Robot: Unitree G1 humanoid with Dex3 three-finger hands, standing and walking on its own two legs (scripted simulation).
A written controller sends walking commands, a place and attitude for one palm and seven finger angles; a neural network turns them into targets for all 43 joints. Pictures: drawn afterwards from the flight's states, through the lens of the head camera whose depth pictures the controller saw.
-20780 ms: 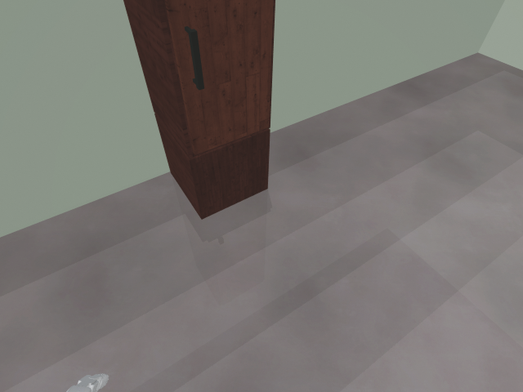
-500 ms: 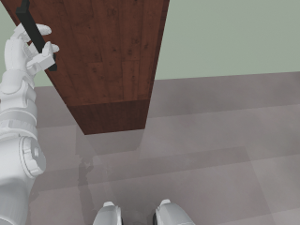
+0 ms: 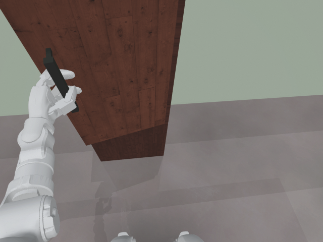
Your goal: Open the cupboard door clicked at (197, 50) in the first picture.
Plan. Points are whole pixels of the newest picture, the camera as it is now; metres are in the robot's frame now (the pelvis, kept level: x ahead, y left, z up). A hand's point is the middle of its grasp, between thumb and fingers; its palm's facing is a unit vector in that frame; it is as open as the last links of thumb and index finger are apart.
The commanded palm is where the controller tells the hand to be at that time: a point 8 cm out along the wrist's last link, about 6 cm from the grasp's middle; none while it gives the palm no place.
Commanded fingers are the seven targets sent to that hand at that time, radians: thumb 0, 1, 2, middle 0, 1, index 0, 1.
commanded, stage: pull the door open along its arc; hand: left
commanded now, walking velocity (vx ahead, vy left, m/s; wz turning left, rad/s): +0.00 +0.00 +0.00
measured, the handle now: (63, 83) +0.50 +0.23 +0.09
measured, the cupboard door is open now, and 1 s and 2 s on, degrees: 13 51 54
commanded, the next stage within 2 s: open thumb and fingers to let go in 0.66 s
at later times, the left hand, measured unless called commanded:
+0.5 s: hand (110, 138) +0.34 +0.10 +0.09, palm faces +0.43 -0.90 +0.02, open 6.2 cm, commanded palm +0.27 +0.15 +0.08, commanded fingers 0.00 0.90 0.90 -0.40 -1.35 -0.40 -1.35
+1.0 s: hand (133, 148) +0.31 +0.05 +0.08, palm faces +0.44 -0.90 -0.01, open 6.9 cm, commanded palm +0.27 +0.09 +0.08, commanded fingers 0.00 -0.01 0.51 -0.34 -1.25 -0.34 -1.25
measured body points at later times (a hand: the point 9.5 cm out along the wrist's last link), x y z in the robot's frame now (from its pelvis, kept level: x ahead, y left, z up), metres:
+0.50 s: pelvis +0.00 -0.03 +0.01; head +0.03 -0.05 +0.46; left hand +0.31 +0.14 +0.09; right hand +0.17 -0.24 -0.09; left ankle +0.00 +0.11 -0.69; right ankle -0.01 -0.12 -0.69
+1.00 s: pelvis +0.00 -0.05 +0.01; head +0.02 -0.08 +0.46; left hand +0.28 +0.09 +0.09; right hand +0.18 -0.26 -0.10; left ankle +0.00 +0.11 -0.69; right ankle -0.01 -0.12 -0.69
